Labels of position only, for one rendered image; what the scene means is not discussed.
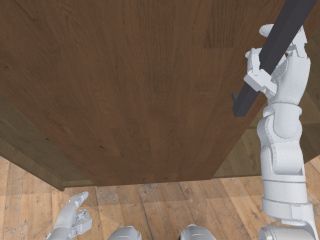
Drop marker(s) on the left robot forearm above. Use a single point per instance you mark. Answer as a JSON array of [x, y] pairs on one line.
[[60, 233]]

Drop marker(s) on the robot right thigh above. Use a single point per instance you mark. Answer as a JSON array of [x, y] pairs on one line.
[[194, 232]]

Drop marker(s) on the robot thigh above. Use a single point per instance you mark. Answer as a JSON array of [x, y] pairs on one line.
[[194, 232], [125, 233]]

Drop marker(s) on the robot right hand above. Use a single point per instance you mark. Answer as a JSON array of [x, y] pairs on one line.
[[291, 74]]

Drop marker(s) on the handle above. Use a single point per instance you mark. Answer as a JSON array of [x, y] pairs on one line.
[[289, 21]]

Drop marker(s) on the wardrobe door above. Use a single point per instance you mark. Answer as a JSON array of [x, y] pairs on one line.
[[20, 133], [135, 91]]

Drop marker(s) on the robot left hand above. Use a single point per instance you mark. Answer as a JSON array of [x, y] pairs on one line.
[[78, 222]]

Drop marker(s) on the right robot forearm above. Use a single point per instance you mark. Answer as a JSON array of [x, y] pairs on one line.
[[282, 167]]

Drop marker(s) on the robot left thigh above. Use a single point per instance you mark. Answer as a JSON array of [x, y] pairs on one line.
[[125, 233]]

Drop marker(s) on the robot right upper arm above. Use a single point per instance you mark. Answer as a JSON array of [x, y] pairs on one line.
[[272, 232]]

